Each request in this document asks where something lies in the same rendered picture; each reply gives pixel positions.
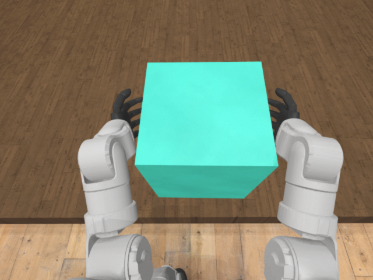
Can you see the carton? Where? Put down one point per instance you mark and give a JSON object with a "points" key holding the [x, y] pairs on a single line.
{"points": [[205, 129]]}

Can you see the robot left foot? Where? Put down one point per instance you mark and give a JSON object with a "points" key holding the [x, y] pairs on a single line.
{"points": [[182, 272]]}

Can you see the robot left upper arm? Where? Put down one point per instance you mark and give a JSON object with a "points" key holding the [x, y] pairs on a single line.
{"points": [[122, 257]]}

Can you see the robot right upper arm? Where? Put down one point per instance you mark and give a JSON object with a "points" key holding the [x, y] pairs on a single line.
{"points": [[296, 258]]}

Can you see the right robot hand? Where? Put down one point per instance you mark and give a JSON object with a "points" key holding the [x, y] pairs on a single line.
{"points": [[287, 110]]}

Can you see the left robot forearm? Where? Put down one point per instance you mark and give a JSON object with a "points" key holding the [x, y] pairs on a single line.
{"points": [[105, 178]]}

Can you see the right robot forearm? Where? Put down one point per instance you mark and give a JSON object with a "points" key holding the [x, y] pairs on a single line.
{"points": [[312, 178]]}

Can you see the left robot thigh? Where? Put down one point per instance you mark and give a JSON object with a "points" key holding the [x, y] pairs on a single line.
{"points": [[165, 273]]}

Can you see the left robot hand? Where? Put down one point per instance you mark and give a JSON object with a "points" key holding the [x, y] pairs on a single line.
{"points": [[120, 110]]}

